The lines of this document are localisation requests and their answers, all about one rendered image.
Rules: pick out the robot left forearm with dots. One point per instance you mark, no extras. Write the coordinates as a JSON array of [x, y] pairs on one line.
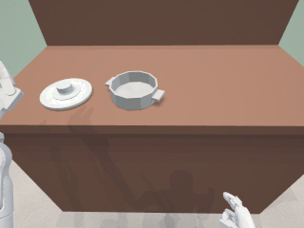
[[6, 186]]

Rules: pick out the table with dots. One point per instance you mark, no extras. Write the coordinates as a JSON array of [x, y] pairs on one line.
[[231, 118]]

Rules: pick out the pot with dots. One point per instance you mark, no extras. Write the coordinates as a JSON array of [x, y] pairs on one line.
[[134, 90]]

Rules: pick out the lid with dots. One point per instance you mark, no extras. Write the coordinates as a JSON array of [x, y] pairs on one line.
[[50, 97]]

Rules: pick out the knob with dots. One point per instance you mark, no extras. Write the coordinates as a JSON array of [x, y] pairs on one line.
[[64, 87]]

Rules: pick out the robot left hand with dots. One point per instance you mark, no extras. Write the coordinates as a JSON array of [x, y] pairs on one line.
[[10, 95]]

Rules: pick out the robot right hand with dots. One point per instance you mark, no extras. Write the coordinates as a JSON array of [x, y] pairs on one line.
[[240, 219]]

